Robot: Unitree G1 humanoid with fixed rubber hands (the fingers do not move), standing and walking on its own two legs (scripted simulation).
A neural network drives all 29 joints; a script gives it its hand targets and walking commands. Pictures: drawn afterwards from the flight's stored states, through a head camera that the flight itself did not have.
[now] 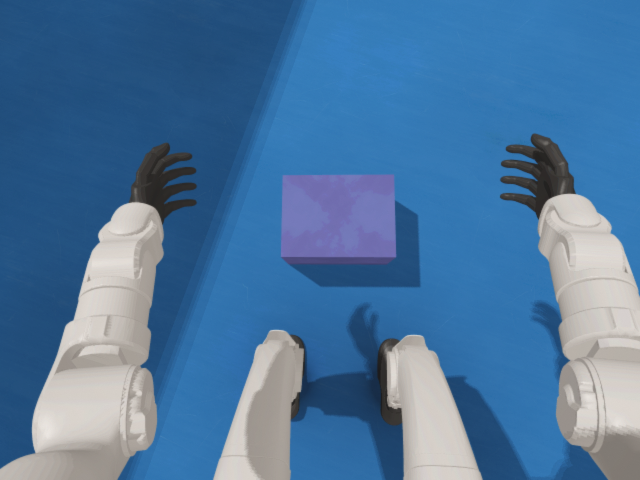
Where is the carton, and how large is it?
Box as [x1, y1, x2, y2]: [281, 175, 395, 264]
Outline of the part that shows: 283,175 281,257 288,263 386,264 395,257 393,175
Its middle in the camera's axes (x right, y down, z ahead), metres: +0.05 -0.05 +0.98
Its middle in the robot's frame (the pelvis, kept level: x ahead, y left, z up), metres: +0.50 +0.02 -0.58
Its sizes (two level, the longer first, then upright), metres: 0.262 0.195 0.157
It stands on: the floor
